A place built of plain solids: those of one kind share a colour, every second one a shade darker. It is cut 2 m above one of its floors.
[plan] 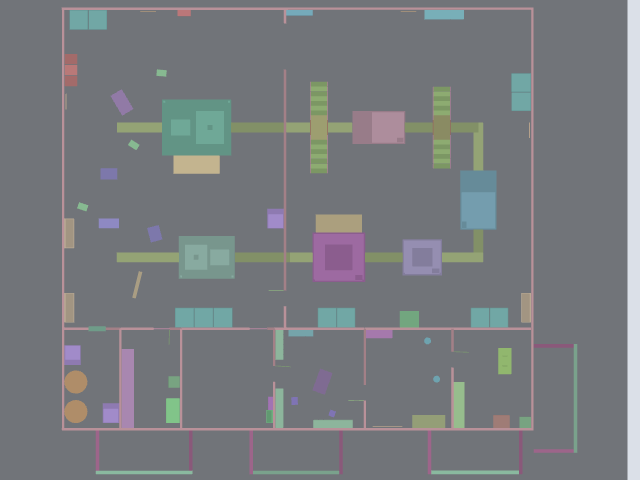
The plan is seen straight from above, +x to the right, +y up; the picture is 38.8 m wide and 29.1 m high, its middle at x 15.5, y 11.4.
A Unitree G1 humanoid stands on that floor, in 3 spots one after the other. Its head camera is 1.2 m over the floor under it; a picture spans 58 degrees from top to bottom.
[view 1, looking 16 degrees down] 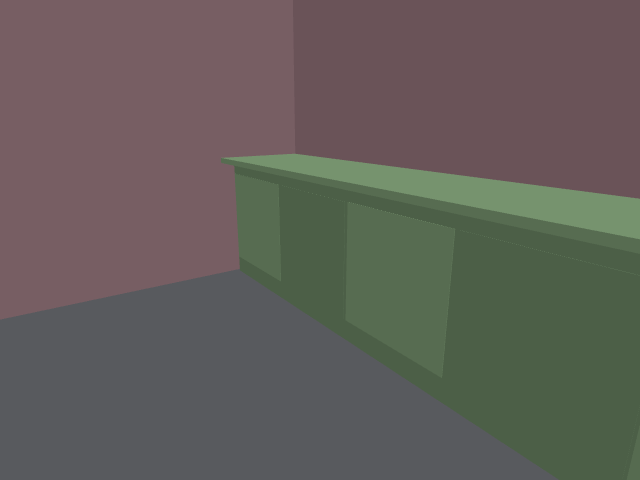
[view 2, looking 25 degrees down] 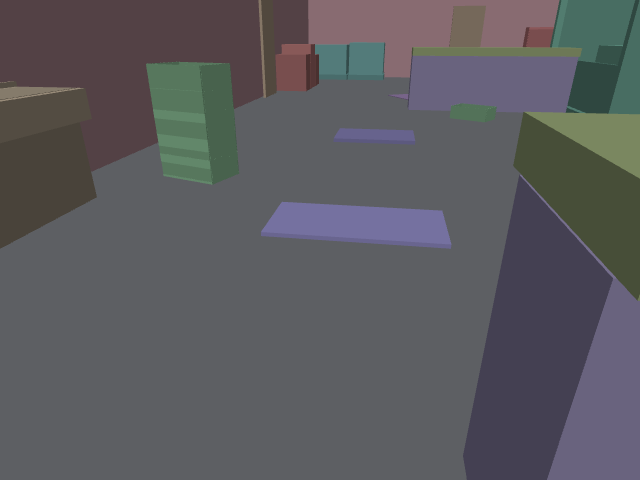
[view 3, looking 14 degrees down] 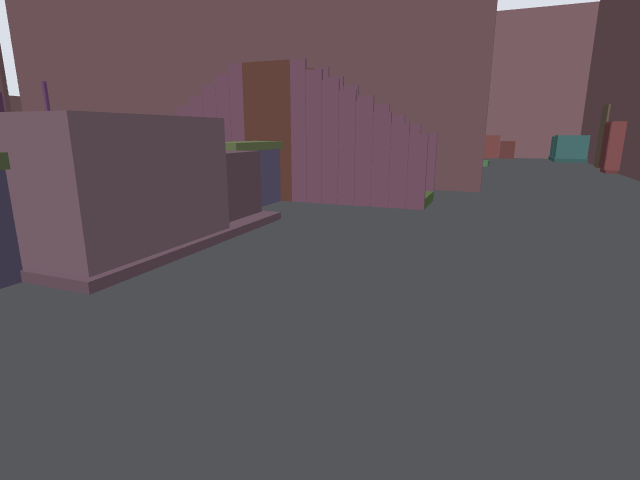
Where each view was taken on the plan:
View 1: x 25.52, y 3.10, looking -125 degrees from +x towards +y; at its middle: counter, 2.46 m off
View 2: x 2.89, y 9.57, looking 99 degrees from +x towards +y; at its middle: ground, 2.84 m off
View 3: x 22.88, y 22.00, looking -158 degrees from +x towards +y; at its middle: ground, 4.96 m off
